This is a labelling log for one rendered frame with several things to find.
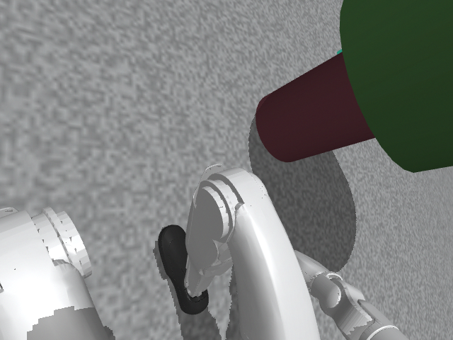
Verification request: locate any right robot hand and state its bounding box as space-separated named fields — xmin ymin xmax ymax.
xmin=294 ymin=250 xmax=329 ymax=295

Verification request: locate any right robot arm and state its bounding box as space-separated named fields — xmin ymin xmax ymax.
xmin=311 ymin=271 xmax=409 ymax=340

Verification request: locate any right robot foot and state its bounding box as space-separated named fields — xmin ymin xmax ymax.
xmin=158 ymin=225 xmax=209 ymax=315

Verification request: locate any potted plant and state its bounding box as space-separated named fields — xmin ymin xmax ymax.
xmin=256 ymin=0 xmax=453 ymax=173

